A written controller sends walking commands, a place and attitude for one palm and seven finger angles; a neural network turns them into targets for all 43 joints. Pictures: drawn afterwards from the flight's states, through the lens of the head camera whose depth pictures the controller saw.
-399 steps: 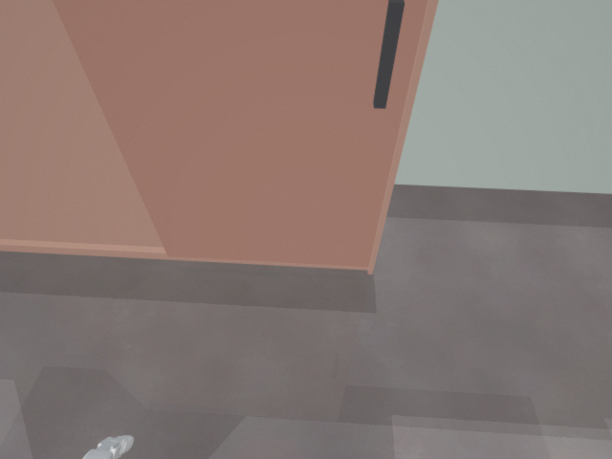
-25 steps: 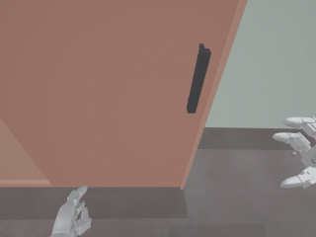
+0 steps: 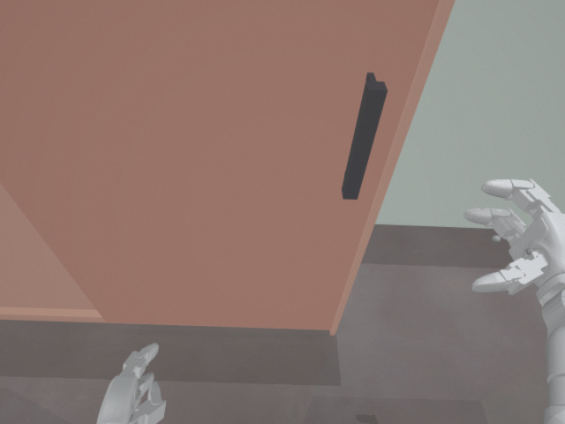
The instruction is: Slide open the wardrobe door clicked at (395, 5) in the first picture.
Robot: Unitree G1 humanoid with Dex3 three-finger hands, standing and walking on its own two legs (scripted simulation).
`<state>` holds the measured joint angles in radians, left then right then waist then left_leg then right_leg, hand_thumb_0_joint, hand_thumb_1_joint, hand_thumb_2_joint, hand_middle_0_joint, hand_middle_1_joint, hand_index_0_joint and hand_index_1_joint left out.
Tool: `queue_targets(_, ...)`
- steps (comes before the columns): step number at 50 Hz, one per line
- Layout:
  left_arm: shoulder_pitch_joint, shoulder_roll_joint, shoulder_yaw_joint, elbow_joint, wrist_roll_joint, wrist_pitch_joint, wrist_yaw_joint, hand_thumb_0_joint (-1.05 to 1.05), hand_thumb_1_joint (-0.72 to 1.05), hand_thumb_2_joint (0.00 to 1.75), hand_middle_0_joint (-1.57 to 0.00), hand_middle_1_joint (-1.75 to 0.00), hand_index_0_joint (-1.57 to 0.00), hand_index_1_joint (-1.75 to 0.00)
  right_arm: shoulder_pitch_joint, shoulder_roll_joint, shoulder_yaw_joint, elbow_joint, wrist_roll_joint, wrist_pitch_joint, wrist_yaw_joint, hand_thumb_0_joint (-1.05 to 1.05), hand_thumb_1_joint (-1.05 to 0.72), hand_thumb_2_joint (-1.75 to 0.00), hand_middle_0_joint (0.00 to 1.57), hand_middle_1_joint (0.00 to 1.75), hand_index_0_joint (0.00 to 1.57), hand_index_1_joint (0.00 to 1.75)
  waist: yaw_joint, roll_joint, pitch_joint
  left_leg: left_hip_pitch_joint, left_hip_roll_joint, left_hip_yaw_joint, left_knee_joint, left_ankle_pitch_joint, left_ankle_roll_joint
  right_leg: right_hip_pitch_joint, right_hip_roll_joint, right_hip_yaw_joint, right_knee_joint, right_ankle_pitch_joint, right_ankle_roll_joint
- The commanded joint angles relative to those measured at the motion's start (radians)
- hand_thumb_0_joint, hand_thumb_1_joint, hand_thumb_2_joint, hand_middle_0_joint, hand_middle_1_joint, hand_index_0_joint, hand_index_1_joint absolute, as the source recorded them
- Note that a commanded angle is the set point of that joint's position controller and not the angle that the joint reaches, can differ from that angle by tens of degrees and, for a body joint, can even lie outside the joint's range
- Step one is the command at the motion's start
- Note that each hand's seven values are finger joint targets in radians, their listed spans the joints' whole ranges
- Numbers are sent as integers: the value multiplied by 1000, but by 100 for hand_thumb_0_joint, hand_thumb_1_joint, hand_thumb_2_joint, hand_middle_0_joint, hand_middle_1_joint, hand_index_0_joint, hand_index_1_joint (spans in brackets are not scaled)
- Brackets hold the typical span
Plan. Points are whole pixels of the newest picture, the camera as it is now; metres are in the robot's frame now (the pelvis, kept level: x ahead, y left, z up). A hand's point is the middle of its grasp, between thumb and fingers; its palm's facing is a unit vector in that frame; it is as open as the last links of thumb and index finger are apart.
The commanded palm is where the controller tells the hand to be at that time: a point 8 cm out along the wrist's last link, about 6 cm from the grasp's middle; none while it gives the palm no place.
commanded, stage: move the hooked fingers beside the handle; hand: right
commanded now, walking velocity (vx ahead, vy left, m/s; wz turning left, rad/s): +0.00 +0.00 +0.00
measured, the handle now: (359, 140) +0.56 -0.10 +0.13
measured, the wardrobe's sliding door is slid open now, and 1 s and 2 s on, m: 0.00 0.00 0.00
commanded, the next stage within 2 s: feel for the door with the fingertips in 1.98 s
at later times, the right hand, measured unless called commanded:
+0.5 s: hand (451, 204) +0.39 -0.21 +0.15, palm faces -0.01 +1.00 +0.00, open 14.0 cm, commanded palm +0.37 -0.26 +0.14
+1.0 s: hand (422, 173) +0.45 -0.18 +0.14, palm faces -0.02 +1.00 +0.01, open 14.0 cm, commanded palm +0.44 -0.24 +0.14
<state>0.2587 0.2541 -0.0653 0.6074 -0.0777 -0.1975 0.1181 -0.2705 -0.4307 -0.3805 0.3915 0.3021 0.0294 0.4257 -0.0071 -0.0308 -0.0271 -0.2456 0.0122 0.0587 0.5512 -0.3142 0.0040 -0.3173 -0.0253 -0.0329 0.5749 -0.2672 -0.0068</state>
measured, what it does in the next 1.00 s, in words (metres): stands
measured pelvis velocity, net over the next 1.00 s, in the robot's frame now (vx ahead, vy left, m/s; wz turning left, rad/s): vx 0.00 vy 0.00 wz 0.02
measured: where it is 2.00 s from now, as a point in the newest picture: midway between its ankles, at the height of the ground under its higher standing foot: outside the picture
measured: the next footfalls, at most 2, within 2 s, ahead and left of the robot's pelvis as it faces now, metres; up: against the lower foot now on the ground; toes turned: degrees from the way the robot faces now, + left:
none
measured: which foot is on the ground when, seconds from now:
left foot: down 0.00-1.00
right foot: down 0.00-1.00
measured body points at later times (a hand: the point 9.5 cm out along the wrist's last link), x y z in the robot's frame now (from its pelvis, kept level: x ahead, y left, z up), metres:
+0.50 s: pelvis +0.01 +0.00 +0.00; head +0.01 +0.01 +0.45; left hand +0.14 +0.25 -0.09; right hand +0.38 -0.26 +0.15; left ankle -0.01 +0.12 -0.73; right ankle +0.02 -0.11 -0.73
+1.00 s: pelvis +0.00 +0.00 -0.01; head +0.04 +0.00 +0.44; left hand +0.06 +0.27 -0.12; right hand +0.45 -0.24 +0.14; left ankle -0.01 +0.12 -0.73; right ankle +0.02 -0.11 -0.73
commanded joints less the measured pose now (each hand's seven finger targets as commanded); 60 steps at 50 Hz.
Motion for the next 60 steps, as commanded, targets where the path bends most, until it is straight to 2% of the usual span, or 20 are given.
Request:
queue_targets(1,-84,133,55,-158,-2,-45,6,0,90,90,-20,-30,-20,-30,-347,-221,-42,-222,21,-70,-18,0,50,-30,30,120,30,120,0,-17,-223,-28,-25,-5,-81,243,16,168,19,51,-70,187,-25)
queue_targets(10,-61,135,67,-133,2,-22,3,0,90,90,-20,-30,-20,-30,-457,-172,15,-228,-18,-73,-80,0,50,-30,30,120,30,120,16,-58,-264,-49,-25,-2,-70,265,20,217,15,59,-69,235,-21)
queue_targets(11,-55,136,67,-130,4,-17,1,0,90,90,-20,-30,-20,-30,-451,-183,7,-223,-18,-76,-88,0,50,-30,30,120,30,120,11,-18,-269,-30,-27,1,-71,279,21,210,12,59,-66,253,-23)
queue_targets(14,-55,135,67,-123,3,-4,-2,0,90,90,-20,-30,-20,-30,-473,-152,28,-173,-26,-66,-105,0,50,-30,30,120,30,120,18,-17,-243,-43,-25,-3,-72,287,17,192,16,52,-70,241,-23)
queue_targets(16,-45,143,70,-114,4,11,-3,0,90,90,-20,-30,-20,-30,-479,-212,-19,-134,-33,-67,-120,0,50,-30,30,120,30,120,10,26,-241,-31,-26,-6,-77,274,17,172,13,48,-69,227,-26)
queue_targets(19,-47,136,69,-117,4,23,-5,0,90,90,-20,-30,-20,-30,-556,-181,16,-130,-47,-74,-130,0,50,-30,30,120,30,120,23,-32,-266,-35,-23,-14,-70,295,17,187,19,41,-64,239,-25)
queue_targets(21,-34,139,69,-113,6,31,-8,0,90,90,-20,-30,-20,-30,-557,-181,17,-95,-48,-82,-133,0,50,-30,30,120,30,120,23,15,-266,-24,-26,-12,-67,311,18,176,16,43,-56,255,-27)
queue_targets(25,-20,143,70,-97,4,45,-7,0,90,90,-20,-30,-20,-30,-670,-152,59,-9,-56,-96,-133,0,50,-30,30,120,30,120,48,-6,-245,-73,-26,-16,-69,274,17,167,19,43,-52,210,-27)
queue_targets(26,-9,147,74,-90,5,49,-6,0,90,90,-20,-30,-20,-30,-692,-173,47,-2,-58,-107,-137,0,50,-30,30,120,30,120,52,27,-263,-59,-26,-17,-66,287,16,166,16,42,-43,223,-30)
queue_targets(30,9,148,77,-83,10,59,-13,0,90,90,-20,-30,-20,-30,-737,-188,36,53,-69,-136,-144,0,50,-30,30,120,30,120,46,-14,-306,-56,-24,-22,-51,306,18,168,21,42,-34,237,-28)
queue_targets(31,15,151,78,-82,10,64,-15,0,90,90,-20,-30,-20,-30,-728,-186,40,75,-70,-142,-144,0,50,-30,30,120,30,120,46,15,-307,-49,-26,-22,-47,319,17,157,19,39,-25,249,-31)
queue_targets(32,17,150,77,-82,9,67,-17,0,90,90,-20,-30,-20,-30,-755,-174,53,85,-70,-146,-143,0,50,-30,30,120,30,120,50,-12,-312,-54,-24,-26,-43,331,17,156,21,36,-24,251,-30)
queue_targets(37,49,159,85,-73,12,86,-23,0,90,90,-20,-30,-20,-30,-789,-235,4,183,-80,-175,-150,0,50,-30,30,120,30,120,47,32,-322,-41,-24,-33,-34,338,12,109,21,28,-14,235,-34)
queue_targets(39,56,154,85,-70,11,89,-27,0,90,90,-20,-30,-20,-30,-847,-189,49,191,-84,-190,-148,0,50,-30,30,120,30,120,61,-10,-313,-70,-26,-31,-32,326,14,117,23,29,-11,226,-32)
queue_targets(41,74,161,87,-59,13,97,-27,0,90,90,-20,-30,-20,-30,-877,-211,41,232,-88,-205,-155,0,50,-30,30,120,30,120,74,32,-292,-78,-28,-32,-34,311,12,95,21,30,-4,214,-37)
queue_targets(47,116,170,93,-42,18,109,-32,0,90,90,-20,-30,-20,-30,-952,-258,8,334,-103,-246,-154,0,50,-30,30,120,30,120,79,20,-348,-83,-31,-43,-13,334,10,77,21,26,15,223,-37)
queue_targets(48,119,167,92,-35,18,112,-33,0,90,90,-20,-30,-20,-30,-990,-242,30,357,-107,-250,-152,0,50,-30,30,120,30,120,93,-13,-329,-109,-30,-45,-17,315,7,71,21,21,17,200,-36)
queue_targets(51,152,177,96,-22,26,117,-35,0,90,90,-20,-30,-20,-30,-1033,-282,1,419,-115,-272,-159,0,50,-30,30,120,30,120,101,46,-334,-110,-33,-41,-8,298,7,39,18,30,28,190,-39)
queue_targets(55,174,177,97,-11,28,119,-40,0,90,90,-20,-30,-20,-30,-1124,-245,47,468,-134,-289,-161,0,50,-30,30,120,30,120,129,-22,-342,-174,-37,-42,0,271,6,45,17,34,38,173,-34)
queue_targets(60,221,186,101,8,38,123,-49,0,90,90,-20,-30,-20,-30,-1168,-260,29,562,-151,-298,-180,0,50,-30,30,120,30,120,141,-21,-367,-224,-44,-34,20,243,8,44,10,52,55,183,-28)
